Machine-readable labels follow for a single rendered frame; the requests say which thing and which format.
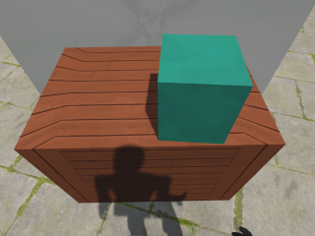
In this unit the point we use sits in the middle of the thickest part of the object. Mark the robot right hand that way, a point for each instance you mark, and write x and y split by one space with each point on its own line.
244 231

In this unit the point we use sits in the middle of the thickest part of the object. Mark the carton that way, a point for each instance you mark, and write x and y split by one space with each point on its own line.
202 85

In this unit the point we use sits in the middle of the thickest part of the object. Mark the pedestal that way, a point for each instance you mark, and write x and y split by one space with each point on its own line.
94 133

